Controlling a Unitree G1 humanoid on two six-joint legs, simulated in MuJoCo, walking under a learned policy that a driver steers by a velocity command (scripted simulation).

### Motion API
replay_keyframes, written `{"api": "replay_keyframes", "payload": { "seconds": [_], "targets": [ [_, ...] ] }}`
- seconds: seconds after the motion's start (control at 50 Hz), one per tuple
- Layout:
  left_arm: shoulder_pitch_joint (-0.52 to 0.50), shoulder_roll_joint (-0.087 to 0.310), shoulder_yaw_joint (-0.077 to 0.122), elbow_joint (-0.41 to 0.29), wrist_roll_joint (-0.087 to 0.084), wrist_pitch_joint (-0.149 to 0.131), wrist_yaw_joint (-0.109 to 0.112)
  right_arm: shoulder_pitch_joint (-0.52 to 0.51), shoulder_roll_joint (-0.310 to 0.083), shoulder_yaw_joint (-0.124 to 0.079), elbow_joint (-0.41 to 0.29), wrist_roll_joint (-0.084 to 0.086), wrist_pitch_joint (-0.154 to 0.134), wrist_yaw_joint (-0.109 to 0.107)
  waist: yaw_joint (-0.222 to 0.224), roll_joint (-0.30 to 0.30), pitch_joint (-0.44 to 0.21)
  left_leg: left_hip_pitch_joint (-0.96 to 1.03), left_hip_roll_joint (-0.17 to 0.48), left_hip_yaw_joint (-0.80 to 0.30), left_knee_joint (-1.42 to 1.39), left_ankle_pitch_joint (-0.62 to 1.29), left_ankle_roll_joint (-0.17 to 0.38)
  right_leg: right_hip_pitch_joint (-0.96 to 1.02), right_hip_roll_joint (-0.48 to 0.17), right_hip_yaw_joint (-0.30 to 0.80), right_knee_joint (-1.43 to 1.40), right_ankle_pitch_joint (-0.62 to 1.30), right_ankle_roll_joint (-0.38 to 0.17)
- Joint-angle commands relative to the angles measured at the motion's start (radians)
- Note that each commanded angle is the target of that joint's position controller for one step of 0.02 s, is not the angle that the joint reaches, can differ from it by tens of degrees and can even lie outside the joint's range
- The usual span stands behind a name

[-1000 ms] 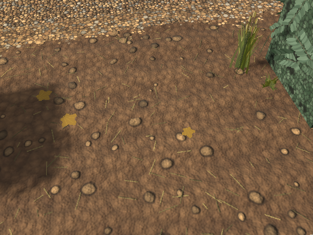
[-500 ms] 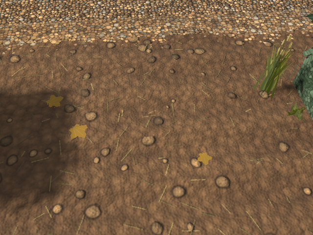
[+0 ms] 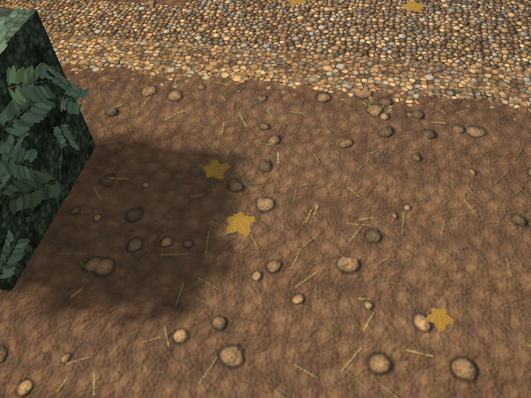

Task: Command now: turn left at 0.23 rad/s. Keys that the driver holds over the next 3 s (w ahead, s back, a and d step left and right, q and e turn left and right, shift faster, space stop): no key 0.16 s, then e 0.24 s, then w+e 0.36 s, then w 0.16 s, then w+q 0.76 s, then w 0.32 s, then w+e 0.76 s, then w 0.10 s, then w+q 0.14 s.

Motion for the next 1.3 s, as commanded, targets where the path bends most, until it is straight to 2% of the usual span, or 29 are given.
{"api": "replay_keyframes", "payload": {
  "seconds": [0.02,0.06,0.08,0.1,0.12,0.16,0.24,0.32,0.4,0.44,0.5,0.56,0.58,0.6,0.62,0.64,0.66,0.7,0.86,1.0,1.06,1.1,1.12,1.14,1.16,1.18,1.2,1.24,1.3],
  "targets": [
    [-0.005,0.202,0.051,-0.040,-0.017,-0.006,-0.006,-0.011,-0.060,-0.009,-0.072,-0.001,-0.016,0.009,0.002,-0.225,-0.098,0.064,-0.013,0.081,-0.240,0.066,0.026,0.134,-0.202,0.178,-0.067,0.463,-0.211],
    [0.018,0.183,0.042,-0.015,-0.033,-0.008,-0.008,0.034,-0.058,-0.008,-0.044,-0.007,-0.020,0.015,-0.028,-0.192,-0.084,0.213,-0.020,0.091,-0.524,0.312,0.080,0.078,-0.171,0.157,-0.026,0.432,-0.152],
    [0.054,0.163,0.032,-0.006,-0.019,-0.019,-0.012,0.046,-0.099,-0.013,-0.050,-0.012,-0.021,0.011,-0.016,-0.130,-0.125,0.347,0.052,-0.002,-0.511,0.450,0.113,-0.001,-0.143,0.134,0.010,0.323,-0.082],
    [0.074,0.107,0.012,-0.022,0.027,-0.036,-0.026,0.058,-0.184,-0.027,-0.059,-0.025,-0.015,-0.001,0.023,0.109,-0.186,0.467,0.226,-0.173,-0.419,0.782,0.182,-0.124,-0.050,0.037,0.141,0.052,-0.002],
    [0.034,0.090,0.005,-0.030,0.026,-0.040,-0.024,-0.007,-0.122,-0.009,-0.055,-0.035,-0.021,0.007,0.011,0.198,-0.170,0.310,0.288,-0.208,-0.437,0.697,0.291,-0.096,-0.014,0.020,0.092,-0.153,0.044],
    [-0.027,0.125,0.011,-0.019,0.019,-0.031,-0.019,-0.072,-0.051,0.011,-0.057,-0.043,-0.046,0.018,0.002,0.129,-0.119,0.241,0.182,-0.141,-0.457,0.438,0.236,-0.028,-0.015,0.026,0.048,0.000,0.062],
    [-0.011,0.158,0.015,0.011,0.001,-0.013,-0.023,-0.030,-0.072,0.010,-0.029,-0.043,-0.066,0.018,-0.017,0.071,-0.037,0.197,0.102,-0.055,-0.450,0.294,0.149,-0.017,-0.015,0.048,0.021,0.123,0.042],
    [-0.009,0.169,0.025,0.004,-0.014,-0.008,-0.018,-0.008,-0.131,-0.017,-0.026,-0.029,-0.047,-0.009,-0.026,0.092,-0.024,0.215,0.194,-0.093,-0.471,0.329,0.220,-0.112,0.014,0.034,0.130,0.059,0.040],
    [0.006,0.155,0.035,-0.014,-0.019,0.013,-0.022,-0.040,-0.124,-0.023,-0.042,-0.027,-0.050,-0.021,-0.034,0.147,-0.032,0.208,0.340,-0.161,-0.487,0.487,0.330,-0.212,0.002,0.038,0.426,-0.294,0.033],
    [-0.010,0.143,0.033,-0.032,-0.027,0.022,-0.032,-0.013,-0.147,-0.035,-0.027,-0.013,-0.063,-0.016,-0.050,0.102,-0.040,0.247,0.381,-0.178,-0.540,0.269,0.343,-0.277,-0.039,0.048,0.476,-0.328,0.017],
    [-0.003,0.140,0.031,-0.037,-0.034,0.019,-0.050,-0.067,-0.159,-0.040,-0.020,0.010,-0.079,-0.002,-0.025,0.102,-0.010,0.192,0.332,-0.115,-0.585,-0.004,0.284,-0.184,-0.039,0.015,0.327,-0.249,-0.027],
    [0.229,0.153,0.052,0.073,-0.030,0.001,-0.056,-0.105,-0.104,-0.026,-0.015,0.008,-0.079,0.012,0.073,0.021,-0.046,0.013,0.201,0.093,-0.348,-0.046,0.198,0.181,0.086,-0.097,0.071,-0.079,-0.064],
    [0.334,0.240,0.079,0.090,-0.033,-0.012,-0.046,-0.114,-0.038,-0.007,-0.033,-0.016,-0.087,0.016,0.099,-0.218,-0.052,-0.169,0.111,0.218,0.039,-0.076,0.114,0.314,-0.077,0.199,-0.069,-0.156,-0.136],
    [0.315,0.359,0.089,0.031,-0.017,-0.047,-0.056,-0.177,-0.020,0.002,-0.112,-0.011,-0.111,0.014,0.080,-0.374,-0.039,-0.479,-0.058,0.103,0.277,-0.216,0.080,0.350,-0.314,0.814,-0.290,-0.330,-0.341],
    [0.266,0.285,0.068,0.007,0.003,-0.072,-0.060,-0.193,-0.095,-0.013,-0.104,0.025,-0.137,0.019,0.079,-0.207,-0.020,-0.522,0.013,-0.019,0.365,-0.179,0.104,0.324,-0.359,0.836,-0.336,-0.394,-0.372],
    [0.217,0.231,0.051,0.000,-0.002,-0.086,-0.055,-0.174,-0.125,-0.023,-0.090,0.036,-0.154,0.027,0.043,-0.161,0.032,-0.529,0.053,-0.028,0.337,-0.063,0.131,0.297,-0.321,0.735,-0.319,-0.372,-0.325],
    [0.187,0.210,0.044,-0.009,-0.014,-0.089,-0.048,-0.147,-0.128,-0.027,-0.058,0.014,-0.162,0.026,0.023,-0.096,0.046,-0.505,0.083,-0.021,0.297,0.037,0.135,0.284,-0.267,0.620,-0.291,-0.292,-0.275],
    [0.178,0.195,0.034,-0.016,-0.015,-0.082,-0.032,-0.142,-0.125,-0.034,-0.034,-0.019,-0.171,0.029,0.013,-0.102,0.028,-0.419,0.091,-0.007,0.184,0.190,0.118,0.269,-0.185,0.460,-0.289,-0.057,-0.213],
    [0.288,0.164,0.025,0.031,-0.012,-0.070,0.002,-0.266,-0.040,-0.007,-0.047,-0.007,-0.170,0.058,0.055,-0.136,0.023,-0.315,0.027,0.063,-0.170,0.517,0.057,0.240,-0.091,0.242,-0.293,0.306,-0.141],
    [0.331,0.175,0.027,0.085,-0.013,-0.063,0.001,-0.386,-0.035,0.012,-0.087,0.008,-0.193,0.095,0.090,-0.137,0.093,-0.312,0.014,0.121,-0.339,0.491,0.126,0.335,-0.160,0.218,-0.267,0.424,-0.158],
    [0.308,0.203,0.032,0.087,-0.004,-0.054,0.008,-0.255,-0.085,-0.009,-0.062,0.003,-0.189,0.090,0.012,-0.184,-0.031,-0.123,-0.060,0.178,-0.330,0.380,0.195,0.415,-0.156,0.163,-0.089,1.000,-0.130],
    [0.242,0.215,0.029,0.069,0.009,-0.046,0.011,0.067,-0.142,-0.033,0.016,0.000,-0.176,0.071,-0.156,-0.151,-0.228,0.343,-0.019,0.106,-0.333,0.450,0.278,0.238,-0.117,0.121,0.292,1.094,-0.088],
    [0.300,0.129,0.005,0.038,0.034,-0.058,0.004,0.231,-0.223,-0.050,0.040,-0.018,-0.172,0.063,-0.145,0.088,-0.403,0.764,0.243,-0.318,-0.303,0.429,0.428,-0.130,0.017,0.100,0.705,0.504,-0.021],
    [0.354,0.103,-0.010,0.049,0.017,-0.081,-0.009,0.243,-0.177,-0.040,0.065,0.001,-0.174,0.069,-0.113,0.232,-0.492,0.911,0.385,-0.730,-0.455,0.284,0.536,-0.370,0.150,0.159,0.942,-0.292,0.020],
    [0.231,0.188,0.009,0.013,-0.016,-0.109,-0.022,0.176,-0.131,-0.030,0.060,0.014,-0.167,0.058,-0.131,0.132,-0.317,0.780,0.335,-0.648,-0.514,0.123,0.474,-0.482,0.079,0.211,0.982,-0.247,0.004],
    [0.123,0.198,0.008,-0.023,-0.036,-0.132,-0.030,0.111,-0.115,-0.024,0.041,0.005,-0.159,0.050,-0.116,0.045,-0.180,0.602,0.295,-0.513,-0.556,0.115,0.434,-0.496,0.031,0.191,0.925,-0.168,-0.007],
    [0.074,0.183,0.006,-0.036,-0.024,-0.145,-0.031,0.065,-0.106,-0.018,0.034,-0.006,-0.158,0.049,-0.075,-0.047,-0.080,0.434,0.253,-0.437,-0.597,0.204,0.416,-0.472,0.004,0.162,0.846,-0.124,-0.009],
    [0.098,0.166,0.012,-0.039,0.003,-0.138,-0.028,0.028,-0.095,-0.009,0.016,-0.022,-0.161,0.045,-0.008,-0.029,-0.040,0.262,0.193,-0.348,-0.643,0.351,0.409,-0.381,-0.036,0.151,0.749,-0.080,0.007],
    [0.095,0.128,0.001,-0.062,0.020,-0.116,-0.021,0.031,-0.109,-0.013,0.019,0.000,-0.161,0.035,0.014,0.017,-0.017,0.113,0.156,-0.244,-0.673,0.443,0.414,-0.341,-0.056,0.109,0.574,-0.055,0.060]
  ]
}}
Next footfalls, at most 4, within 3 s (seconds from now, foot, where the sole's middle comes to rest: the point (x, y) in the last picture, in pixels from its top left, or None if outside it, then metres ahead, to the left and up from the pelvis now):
0.08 left None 0.02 0.14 -0.78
0.58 right None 0.02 -0.11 -0.78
1.10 left None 0.43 -0.06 -0.78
1.56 right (427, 333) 0.64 -0.33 -0.78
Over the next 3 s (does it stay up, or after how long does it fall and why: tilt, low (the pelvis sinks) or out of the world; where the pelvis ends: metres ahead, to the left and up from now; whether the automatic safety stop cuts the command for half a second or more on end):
stays up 1.23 -0.22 0.00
